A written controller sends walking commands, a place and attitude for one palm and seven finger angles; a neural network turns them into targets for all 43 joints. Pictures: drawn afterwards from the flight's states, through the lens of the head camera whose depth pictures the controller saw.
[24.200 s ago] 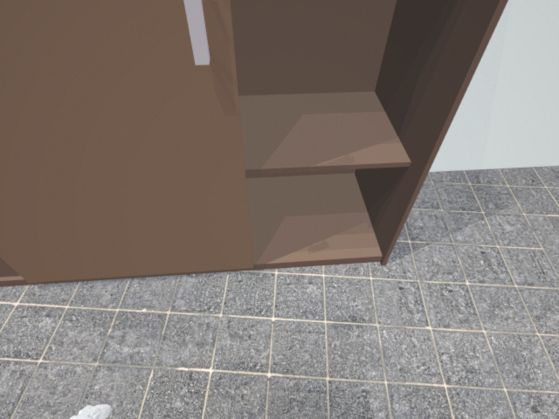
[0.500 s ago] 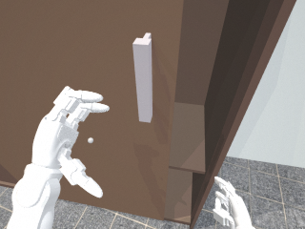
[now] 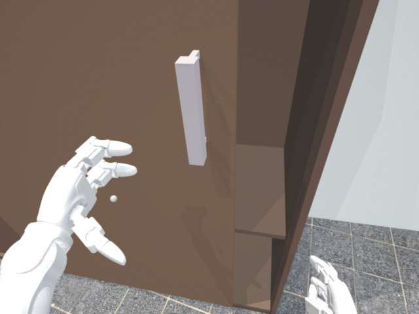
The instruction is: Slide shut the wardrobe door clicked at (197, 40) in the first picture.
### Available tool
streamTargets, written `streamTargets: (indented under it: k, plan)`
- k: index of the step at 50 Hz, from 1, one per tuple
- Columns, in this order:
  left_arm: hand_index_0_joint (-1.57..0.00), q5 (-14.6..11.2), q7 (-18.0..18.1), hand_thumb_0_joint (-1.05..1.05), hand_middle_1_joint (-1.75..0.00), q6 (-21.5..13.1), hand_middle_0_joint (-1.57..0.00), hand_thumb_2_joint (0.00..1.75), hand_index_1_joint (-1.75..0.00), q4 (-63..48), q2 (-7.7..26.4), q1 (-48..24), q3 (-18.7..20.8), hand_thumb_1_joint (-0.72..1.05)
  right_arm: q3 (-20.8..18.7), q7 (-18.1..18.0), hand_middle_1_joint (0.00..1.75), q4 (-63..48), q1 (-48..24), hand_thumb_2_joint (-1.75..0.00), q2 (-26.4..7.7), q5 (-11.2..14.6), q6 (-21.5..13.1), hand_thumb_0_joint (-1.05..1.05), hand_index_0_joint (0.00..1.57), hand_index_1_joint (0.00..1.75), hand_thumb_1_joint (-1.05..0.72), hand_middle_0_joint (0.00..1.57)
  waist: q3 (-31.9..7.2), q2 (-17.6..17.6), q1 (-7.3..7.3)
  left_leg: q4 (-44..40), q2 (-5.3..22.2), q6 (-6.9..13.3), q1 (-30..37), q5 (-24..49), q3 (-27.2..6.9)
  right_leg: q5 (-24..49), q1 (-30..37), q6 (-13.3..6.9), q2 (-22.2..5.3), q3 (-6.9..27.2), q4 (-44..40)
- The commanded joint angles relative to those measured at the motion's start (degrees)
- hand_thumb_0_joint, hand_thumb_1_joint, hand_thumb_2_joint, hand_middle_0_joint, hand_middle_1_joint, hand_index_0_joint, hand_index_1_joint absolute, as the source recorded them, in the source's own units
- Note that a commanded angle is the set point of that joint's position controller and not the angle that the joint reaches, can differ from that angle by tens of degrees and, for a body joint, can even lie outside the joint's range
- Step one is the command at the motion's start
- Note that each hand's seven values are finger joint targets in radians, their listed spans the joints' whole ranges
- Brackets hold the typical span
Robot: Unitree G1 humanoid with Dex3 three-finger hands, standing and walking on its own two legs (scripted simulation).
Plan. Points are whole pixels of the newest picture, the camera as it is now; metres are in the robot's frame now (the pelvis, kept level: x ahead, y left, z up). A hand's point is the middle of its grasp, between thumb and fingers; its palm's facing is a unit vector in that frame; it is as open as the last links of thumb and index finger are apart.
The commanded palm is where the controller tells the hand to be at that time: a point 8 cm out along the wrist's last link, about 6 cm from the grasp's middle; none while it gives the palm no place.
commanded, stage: draw the hand back to the body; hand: left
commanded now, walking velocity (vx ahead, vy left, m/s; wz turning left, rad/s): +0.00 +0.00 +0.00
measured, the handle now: (196, 110) +0.37 +0.07 +0.26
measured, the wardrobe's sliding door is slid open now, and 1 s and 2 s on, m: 0.15 0.15 0.15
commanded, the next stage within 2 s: step back with the hand held close in 1.34 s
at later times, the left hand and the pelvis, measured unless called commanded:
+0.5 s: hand (74, 215) +0.19 +0.22 +0.19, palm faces +0.35 -0.90 -0.27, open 13.3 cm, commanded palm +0.15 +0.26 +0.20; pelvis -0.02 +0.00 +0.00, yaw +0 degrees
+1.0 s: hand (49, 215) +0.20 +0.29 +0.16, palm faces +0.43 -0.82 -0.38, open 8.4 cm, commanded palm +0.16 +0.32 +0.18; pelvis +0.01 +0.02 +0.01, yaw -2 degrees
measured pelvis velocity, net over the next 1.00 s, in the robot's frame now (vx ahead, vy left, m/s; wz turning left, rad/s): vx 0.01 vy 0.02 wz -0.03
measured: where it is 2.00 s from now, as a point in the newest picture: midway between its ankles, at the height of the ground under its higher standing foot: outside the picture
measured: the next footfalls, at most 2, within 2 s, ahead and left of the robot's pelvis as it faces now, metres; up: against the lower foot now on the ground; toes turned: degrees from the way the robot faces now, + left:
none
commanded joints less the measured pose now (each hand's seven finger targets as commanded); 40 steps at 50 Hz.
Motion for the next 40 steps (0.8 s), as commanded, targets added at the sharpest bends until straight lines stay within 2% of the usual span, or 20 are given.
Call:
streamTargets:
  k: [1,3,4,7,10,13,14,15,16,17,19,21,23,25,26,29,33,35,39,40]
  plan:
    - [-0.25,-4.35,-0.52,0.00,-1.15,1.48,-0.25,0.20,-1.15,-11.02,7.16,-15.25,7.95,-0.55,-1.41,-2.07,0.30,-10.85,-12.74,-0.90,-5.73,0.99,-6.84,0.00,0.20,0.30,-0.90,0.20,-5.61,-5.21,0.49,-4.41,-3.76,4.42,2.80,10.15,3.00,11.14,-0.15,-1.31,3.69,-4.91,-6.26]
    - [-0.25,-3.42,-1.27,0.00,-1.15,2.01,-0.25,0.20,-1.15,-11.05,6.98,-13.82,7.07,-0.55,-1.47,-1.96,0.30,-10.70,-11.88,-0.90,-5.82,0.92,-7.30,0.00,0.20,0.30,-0.90,0.20,-4.74,-4.44,0.35,-4.30,-3.90,4.49,2.53,10.54,3.14,11.68,-0.38,-1.23,3.71,-4.72,-6.21]
    - [-0.25,-3.12,-1.69,0.00,-1.15,2.11,-0.25,0.20,-1.15,-10.29,6.95,-13.58,6.76,-0.55,-1.48,-1.95,0.30,-10.54,-11.65,-0.90,-5.88,0.87,-7.45,0.00,0.20,0.30,-0.90,0.20,-4.03,-5.67,0.15,-4.35,-3.88,4.59,2.40,10.13,3.08,11.34,-0.84,-1.12,3.72,-4.73,-6.39]
    - [-0.25,-2.70,-2.49,0.00,-1.15,2.22,-0.25,0.20,-1.15,-8.14,7.61,-14.22,7.30,-0.55,-1.44,-1.98,0.30,-10.30,-11.89,-0.90,-5.92,0.95,-7.27,0.00,0.20,0.30,-0.90,0.20,-0.74,-4.35,0.02,-4.90,-3.89,4.43,1.32,7.16,3.12,7.34,-2.32,-1.14,3.88,-4.40,-7.51]
    - [-0.25,-2.56,-2.31,0.00,-1.11,1.40,-0.25,0.24,-1.11,-8.98,10.39,-13.36,10.62,-0.48,-1.59,-2.13,0.30,-10.53,-11.78,-0.90,-6.11,0.79,-7.38,0.00,0.20,0.30,-0.90,0.20,-1.50,-3.41,0.60,-4.87,-3.90,4.36,1.48,7.37,3.06,6.73,-1.90,-1.34,4.18,-4.45,-7.49]
    - [-0.24,-2.89,-2.44,0.00,-1.04,0.11,-0.24,0.29,-1.04,-9.39,10.31,-13.19,11.15,-0.37,-1.62,-2.18,0.30,-10.90,-11.35,-0.90,-5.90,0.88,-7.62,0.00,0.20,0.30,-0.90,0.20,-2.26,-2.02,0.27,-4.90,-3.77,4.23,1.77,7.26,3.20,6.29,-1.57,-1.39,3.98,-4.41,-7.51]
    - [-0.24,6.56,6.88,0.00,-1.02,-9.91,-0.24,0.31,-1.02,-17.69,12.86,-13.00,10.90,-0.33,-2.55,-1.65,0.30,-10.81,-11.21,-0.90,-2.93,-2.13,-7.55,0.00,0.20,0.30,-0.90,0.20,3.91,-3.35,0.50,-4.68,-4.16,3.41,-1.86,7.30,4.01,5.77,-3.92,-0.85,3.99,-2.73,-11.40]
    - [-0.24,7.76,10.62,0.00,-1.00,-13.07,-0.24,0.32,-1.00,-12.52,11.29,-7.70,10.62,-0.30,-2.76,-1.46,0.30,-9.63,-10.24,-0.90,-3.48,-2.57,-7.56,0.00,0.20,0.30,-0.90,0.20,5.45,-4.10,-0.04,-4.38,-3.66,2.85,-2.08,4.88,4.15,2.42,-5.45,-1.38,3.64,-2.23,-12.35]
    - [-0.24,9.05,12.45,0.00,-0.98,-15.67,-0.24,0.34,-0.98,-11.23,8.14,-4.63,7.64,-0.26,-2.86,-1.23,0.30,-9.15,-9.95,-0.90,-3.08,-2.93,-6.88,0.00,0.20,0.30,-0.90,0.20,5.29,-3.78,-0.44,-4.56,-3.26,2.95,-1.58,4.10,3.98,1.84,-5.04,-1.60,3.26,-2.09,-12.08]
    - [-0.24,9.85,13.66,0.00,-0.96,-17.86,-0.24,0.36,-0.96,-11.09,7.36,-2.86,6.67,-0.22,-3.22,-0.96,0.30,-9.07,-9.42,-0.90,-3.17,-3.11,-6.36,0.00,0.20,0.30,-0.90,0.20,3.49,-3.54,-0.60,-4.89,-2.95,3.05,-0.80,3.88,4.00,2.12,-3.83,-1.68,2.91,-2.12,-11.49]
    - [-0.24,11.07,15.34,0.00,-0.92,-20.95,-0.24,0.39,-0.92,-9.87,7.44,-1.44,6.36,-0.15,-3.81,-0.85,0.30,-8.75,-9.20,-0.90,-3.15,-3.32,-5.55,0.00,0.20,0.30,-0.90,0.20,1.47,-1.78,-0.70,-5.52,-2.75,3.29,0.39,3.14,4.49,1.59,-2.58,-1.76,2.46,-1.57,-11.41]
    - [-0.23,11.93,16.52,0.00,-0.87,-23.05,-0.23,0.43,-0.87,-8.26,7.58,-2.17,6.01,-0.08,-4.07,-1.08,0.30,-8.30,-9.16,-0.90,-3.32,-3.52,-4.92,0.00,0.20,0.30,-0.90,0.20,1.95,-2.50,-1.11,-6.70,-2.71,3.29,0.07,0.96,4.30,-0.78,-2.22,-1.78,2.32,-1.51,-12.05]
    - [-0.23,12.86,17.52,0.00,-0.83,-24.73,-0.23,0.46,-0.83,-7.98,8.41,-2.64,6.66,-0.01,-4.53,-1.40,0.30,-7.80,-9.17,-0.90,-3.48,-3.89,-4.64,0.00,0.20,0.30,-0.90,0.20,0.01,-1.82,-1.11,-6.98,-2.72,3.61,1.45,1.79,4.42,-0.03,-1.00,-1.91,2.04,-1.48,-12.10]
    - [-0.23,13.73,18.20,0.00,-0.79,-25.89,-0.23,0.50,-0.79,-8.30,9.90,-2.05,7.95,0.07,-4.87,-1.58,0.30,-7.16,-9.19,-0.90,-3.77,-4.13,-4.41,0.00,0.20,0.30,-0.90,0.20,-1.14,-1.90,-0.79,-7.62,-2.48,3.61,2.44,3.45,4.23,1.66,0.37,-2.17,2.20,-1.60,-11.81]
    - [-0.23,14.00,18.31,0.00,-0.77,-26.33,-0.23,0.51,-0.77,-9.08,8.76,-1.98,7.02,0.10,-4.86,-1.61,0.30,-7.16,-9.36,-0.90,-3.62,-4.33,-4.38,0.00,0.20,0.30,-0.90,0.20,-2.18,0.23,-0.87,-7.83,-2.52,3.60,2.86,4.23,4.20,2.83,1.21,-2.31,1.99,-1.66,-11.20]
    - [-0.22,14.37,18.67,0.00,-0.70,-26.81,-0.22,0.57,-0.70,-8.32,9.51,1.18,8.49,0.21,-5.12,-1.50,0.30,-6.75,-9.17,-0.90,-3.79,-4.58,-4.24,0.00,0.20,0.30,-0.90,0.20,-2.73,-1.43,-0.39,-8.21,-2.13,3.61,3.21,8.10,3.98,7.41,2.94,-2.37,2.05,-2.26,-9.99]
    - [-0.22,14.43,18.61,0.00,-0.62,-26.70,-0.22,0.64,-0.62,-7.03,9.10,5.30,9.23,0.36,-5.33,-1.17,0.30,-6.81,-9.00,-0.90,-3.93,-4.40,-3.57,0.00,0.20,0.30,-0.90,0.20,-0.44,-2.60,-0.06,-9.00,-1.54,3.18,1.82,10.71,3.58,10.09,3.32,-2.48,2.42,-2.83,-8.76]
    - [-0.22,14.54,18.72,0.00,-0.58,-26.34,-0.22,0.67,-0.58,-5.73,10.49,6.28,11.03,0.43,-5.45,-1.15,0.30,-6.67,-8.89,-0.90,-4.17,-4.26,-3.06,0.00,0.20,0.30,-0.90,0.20,0.93,-1.15,0.22,-9.48,-1.56,3.06,1.45,10.64,3.71,9.90,3.25,-2.60,2.55,-2.69,-9.06]
    - [-0.21,14.34,18.65,0.00,-0.49,-26.29,-0.21,0.74,-0.49,-5.85,10.38,7.47,11.90,0.57,-5.68,-1.02,0.30,-7.18,-8.31,-0.90,-4.00,-4.16,-2.47,0.00,0.20,0.30,-0.90,0.20,0.28,-1.89,0.14,-9.53,-1.32,3.01,1.65,12.44,3.74,11.67,3.75,-2.57,2.58,-2.95,-8.41]
    - [-0.21,14.41,18.73,0.00,-0.47,-26.18,-0.21,0.76,-0.47,-5.57,11.18,7.93,12.90,0.61,-5.68,-1.06,0.30,-6.97,-8.22,-0.90,-4.13,-4.16,-2.30,0.00,0.20,0.30,-0.90,0.20,0.69,-0.05,0.35,-9.59,-1.43,2.87,1.61,12.80,3.90,11.88,4.02,-2.71,2.63,-2.88,-8.56]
